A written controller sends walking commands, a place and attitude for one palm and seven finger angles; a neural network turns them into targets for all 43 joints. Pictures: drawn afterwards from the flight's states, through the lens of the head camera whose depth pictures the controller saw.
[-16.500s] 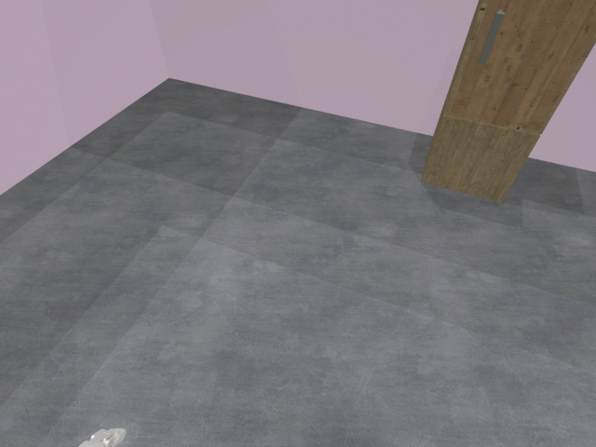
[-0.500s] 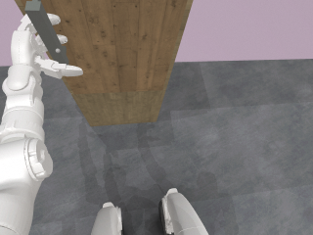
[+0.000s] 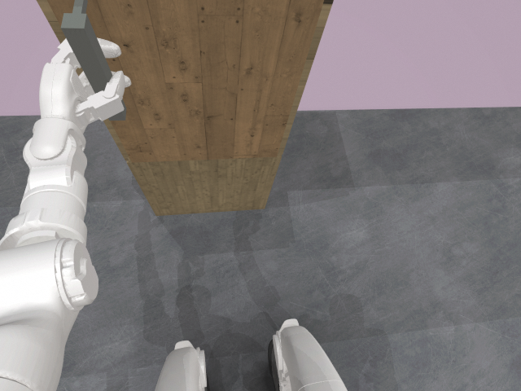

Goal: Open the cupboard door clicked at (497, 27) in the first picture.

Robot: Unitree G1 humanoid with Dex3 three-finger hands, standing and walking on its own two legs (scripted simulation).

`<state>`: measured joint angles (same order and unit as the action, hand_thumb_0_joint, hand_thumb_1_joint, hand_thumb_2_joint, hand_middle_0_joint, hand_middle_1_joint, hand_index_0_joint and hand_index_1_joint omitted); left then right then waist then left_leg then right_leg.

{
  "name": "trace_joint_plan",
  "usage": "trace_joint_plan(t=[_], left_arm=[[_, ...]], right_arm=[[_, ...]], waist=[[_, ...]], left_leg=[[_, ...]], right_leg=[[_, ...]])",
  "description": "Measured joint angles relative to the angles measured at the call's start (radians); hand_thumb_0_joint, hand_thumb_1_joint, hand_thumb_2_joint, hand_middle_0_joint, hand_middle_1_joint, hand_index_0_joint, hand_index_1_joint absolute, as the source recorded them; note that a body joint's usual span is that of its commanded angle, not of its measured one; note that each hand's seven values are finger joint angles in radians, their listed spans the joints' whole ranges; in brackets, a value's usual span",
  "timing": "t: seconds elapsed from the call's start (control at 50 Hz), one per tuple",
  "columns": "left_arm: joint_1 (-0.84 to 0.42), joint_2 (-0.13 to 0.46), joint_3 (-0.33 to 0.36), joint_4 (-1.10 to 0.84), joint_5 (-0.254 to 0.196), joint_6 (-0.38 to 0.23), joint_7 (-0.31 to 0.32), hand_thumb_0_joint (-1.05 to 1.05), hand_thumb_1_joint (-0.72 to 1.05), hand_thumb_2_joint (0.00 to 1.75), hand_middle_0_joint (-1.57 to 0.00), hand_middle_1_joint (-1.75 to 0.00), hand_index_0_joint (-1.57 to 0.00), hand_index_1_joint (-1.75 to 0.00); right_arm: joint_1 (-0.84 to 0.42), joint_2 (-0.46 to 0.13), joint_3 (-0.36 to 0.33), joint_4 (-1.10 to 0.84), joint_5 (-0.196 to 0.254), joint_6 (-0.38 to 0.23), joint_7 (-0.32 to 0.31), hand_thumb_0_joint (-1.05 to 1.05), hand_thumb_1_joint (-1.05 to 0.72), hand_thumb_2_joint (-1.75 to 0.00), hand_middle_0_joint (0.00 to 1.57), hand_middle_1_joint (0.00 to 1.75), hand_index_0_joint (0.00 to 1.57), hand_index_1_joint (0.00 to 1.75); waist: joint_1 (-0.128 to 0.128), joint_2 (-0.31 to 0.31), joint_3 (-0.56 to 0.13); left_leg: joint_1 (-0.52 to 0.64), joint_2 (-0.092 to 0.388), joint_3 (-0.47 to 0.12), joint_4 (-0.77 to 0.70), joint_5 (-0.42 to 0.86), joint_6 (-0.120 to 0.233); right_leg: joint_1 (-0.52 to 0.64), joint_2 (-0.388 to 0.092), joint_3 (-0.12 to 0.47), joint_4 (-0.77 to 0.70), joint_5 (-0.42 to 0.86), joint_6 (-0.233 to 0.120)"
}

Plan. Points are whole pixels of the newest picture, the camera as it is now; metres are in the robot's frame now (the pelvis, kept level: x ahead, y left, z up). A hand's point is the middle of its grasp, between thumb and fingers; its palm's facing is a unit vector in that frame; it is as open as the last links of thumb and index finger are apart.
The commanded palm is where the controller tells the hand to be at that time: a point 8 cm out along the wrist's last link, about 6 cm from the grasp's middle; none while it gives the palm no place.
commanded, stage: close the thumb around the handle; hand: left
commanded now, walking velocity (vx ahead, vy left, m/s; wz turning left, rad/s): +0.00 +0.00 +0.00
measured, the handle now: (101, 64) +0.59 +0.18 +0.07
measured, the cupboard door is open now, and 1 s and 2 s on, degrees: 0 34 46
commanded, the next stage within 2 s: pull the door open along its arc in 0.04 s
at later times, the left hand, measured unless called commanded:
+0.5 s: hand (121, 126) +0.48 +0.14 +0.07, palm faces -0.03 -1.00 -0.01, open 6.2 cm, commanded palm +0.43 +0.20 +0.07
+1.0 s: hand (186, 196) +0.37 +0.06 +0.07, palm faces +0.39 -0.92 -0.01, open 6.3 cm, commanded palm +0.31 +0.10 +0.07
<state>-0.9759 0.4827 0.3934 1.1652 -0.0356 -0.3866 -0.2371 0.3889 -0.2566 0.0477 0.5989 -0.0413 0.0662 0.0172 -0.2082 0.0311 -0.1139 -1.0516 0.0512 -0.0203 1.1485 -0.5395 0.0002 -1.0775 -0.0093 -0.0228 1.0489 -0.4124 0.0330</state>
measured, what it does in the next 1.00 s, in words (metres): stands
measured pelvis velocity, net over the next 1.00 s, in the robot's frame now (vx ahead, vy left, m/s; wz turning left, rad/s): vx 0.02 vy -0.03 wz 0.04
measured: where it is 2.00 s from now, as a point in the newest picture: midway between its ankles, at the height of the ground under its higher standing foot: outside the picture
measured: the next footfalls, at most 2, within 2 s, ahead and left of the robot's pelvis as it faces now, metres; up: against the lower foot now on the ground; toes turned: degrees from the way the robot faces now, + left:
none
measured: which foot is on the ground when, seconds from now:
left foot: down 0.00-1.00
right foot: down 0.00-1.00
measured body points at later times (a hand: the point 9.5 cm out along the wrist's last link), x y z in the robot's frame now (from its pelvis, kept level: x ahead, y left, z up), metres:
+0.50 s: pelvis +0.01 -0.01 +0.02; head +0.13 -0.01 +0.45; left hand +0.47 +0.20 +0.07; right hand +0.03 -0.27 -0.10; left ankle -0.01 +0.11 -0.65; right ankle +0.04 -0.15 -0.65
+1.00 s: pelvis +0.02 -0.03 +0.03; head +0.09 -0.04 +0.47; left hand +0.34 +0.11 +0.07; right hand +0.18 -0.24 -0.09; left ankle -0.01 +0.11 -0.65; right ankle +0.04 -0.15 -0.65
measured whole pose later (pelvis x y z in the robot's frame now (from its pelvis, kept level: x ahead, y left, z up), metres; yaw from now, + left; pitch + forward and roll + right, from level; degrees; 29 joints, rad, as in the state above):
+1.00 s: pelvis +0.02 -0.03 +0.03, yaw +2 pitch +16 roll +0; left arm -0.15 -0.11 -0.06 0.40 0.08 -0.34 0.53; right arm 0.22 -0.18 -0.01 0.56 -0.08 0.02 0.04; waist -0.02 0.03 -0.15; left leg -0.74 0.04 -0.02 0.97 -0.51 -0.04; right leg -0.81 -0.02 -0.02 0.98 -0.45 -0.01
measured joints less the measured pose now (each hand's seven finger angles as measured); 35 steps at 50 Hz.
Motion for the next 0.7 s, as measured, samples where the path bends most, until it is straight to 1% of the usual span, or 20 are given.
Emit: trace_joint_plan(t=[0.14, 0.24, 0.32, 0.42, 0.48, 0.54, 0.56, 0.58, 0.64, 0.7], left_arm=[[0.017, -0.005, 0.010, -0.012, 0.007, 0.008, 0.042, 0.00, 0.66, 0.83, -0.36, -1.35, -0.35, -1.35], [0.034, -0.013, 0.002, -0.017, -0.006, 0.001, 0.053, 0.00, 0.67, 0.82, -0.35, -1.35, -0.33, -1.35], [0.084, -0.031, 0.001, -0.059, -0.021, 0.000, 0.048, 0.00, 0.68, 0.79, -0.35, -1.35, -0.33, -1.35], [0.204, -0.077, -0.018, -0.161, -0.059, 0.001, 0.040, 0.00, 0.68, 0.74, -0.34, -1.35, -0.33, -1.35], [0.291, -0.121, -0.040, -0.238, -0.086, 0.000, 0.036, 0.00, 0.67, 0.72, -0.33, -1.34, -0.33, -1.35], [0.381, -0.167, -0.073, -0.323, -0.100, 0.000, 0.038, 0.00, 0.67, 0.70, -0.32, -1.33, -0.34, -1.35], [0.408, -0.191, -0.083, -0.354, -0.105, 0.003, 0.057, 0.01, 0.66, 0.70, -0.32, -1.32, -0.34, -1.35], [0.436, -0.222, -0.097, -0.388, -0.107, 0.003, 0.097, 0.01, 0.66, 0.70, -0.32, -1.32, -0.34, -1.34], [0.512, -0.321, -0.139, -0.488, -0.095, -0.005, 0.252, 0.01, 0.66, 0.73, -0.32, -1.33, -0.34, -1.31], [0.575, -0.406, -0.186, -0.570, -0.050, -0.010, 0.404, 0.01, 0.65, 0.75, -0.32, -1.34, -0.35, -1.29]], right_arm=[[-0.001, 0.005, 0.000, -0.007, 0.000, 0.004, 0.003, 0.00, -0.91, -0.90, 0.20, 0.30, 0.20, 0.30], [0.004, 0.006, -0.002, 0.000, 0.002, 0.002, 0.006, 0.00, -0.91, -0.90, 0.20, 0.30, 0.20, 0.30], [0.011, 0.003, -0.007, 0.000, 0.006, 0.005, 0.006, 0.00, -0.91, -0.90, 0.20, 0.30, 0.20, 0.30], [0.016, -0.001, -0.020, -0.013, 0.019, 0.011, 0.009, 0.00, -0.91, -0.90, 0.20, 0.30, 0.20, 0.30], [0.014, -0.002, -0.028, -0.025, 0.029, 0.012, 0.010, 0.00, -0.91, -0.90, 0.20, 0.30, 0.20, 0.30], [0.003, -0.003, -0.034, -0.039, 0.037, 0.010, 0.011, 0.00, -0.91, -0.90, 0.20, 0.30, 0.20, 0.30], [-0.002, -0.002, -0.039, -0.043, 0.037, 0.007, 0.011, 0.00, -0.91, -0.90, 0.20, 0.30, 0.20, 0.30], [-0.008, -0.001, -0.045, -0.046, 0.035, 0.001, 0.013, 0.00, -0.91, -0.90, 0.20, 0.30, 0.20, 0.30], [-0.037, 0.003, -0.056, -0.049, 0.025, -0.020, 0.024, 0.00, -0.91, -0.90, 0.20, 0.30, 0.20, 0.30], [-0.072, 0.015, -0.061, -0.055, 0.008, -0.032, 0.036, 0.00, -0.91, -0.90, 0.20, 0.30, 0.20, 0.30]], waist=[[-0.003, 0.004, 0.005], [0.004, 0.005, 0.009], [0.014, 0.004, 0.003], [0.034, 0.003, -0.009], [0.050, 0.001, -0.016], [0.068, -0.003, -0.024], [0.076, -0.003, -0.028], [0.085, -0.002, -0.032], [0.105, -0.001, -0.039], [0.124, -0.005, -0.043]], left_leg=[[0.014, 0.002, 0.006, -0.010, 0.005, -0.002], [0.026, 0.003, 0.008, -0.020, 0.010, -0.005], [0.045, 0.005, 0.014, -0.037, 0.013, -0.007], [0.095, 0.008, 0.025, -0.072, 0.016, -0.010], [0.134, 0.007, 0.030, -0.098, 0.020, -0.011], [0.170, 0.005, 0.033, -0.122, 0.024, -0.012], [0.179, 0.006, 0.033, -0.128, 0.024, -0.013], [0.186, 0.006, 0.033, -0.132, 0.025, -0.014], [0.203, 0.002, 0.033, -0.141, 0.025, -0.016], [0.217, -0.003, 0.033, -0.144, 0.025, -0.018]], right_leg=[[0.009, 0.002, 0.006, -0.004, 0.004, -0.002], [0.017, 0.003, 0.007, -0.008, 0.006, -0.005], [0.030, 0.006, 0.013, -0.017, 0.008, -0.008], [0.070, 0.009, 0.022, -0.040, 0.008, -0.011], [0.104, 0.009, 0.026, -0.059, 0.009, -0.012], [0.137, 0.007, 0.028, -0.075, 0.008, -0.013], [0.145, 0.008, 0.029, -0.079, 0.008, -0.013], [0.152, 0.008, 0.028, -0.084, 0.008, -0.013], [0.168, 0.004, 0.028, -0.087, 0.004, -0.013], [0.177, -0.001, 0.028, -0.079, -0.003, -0.015]])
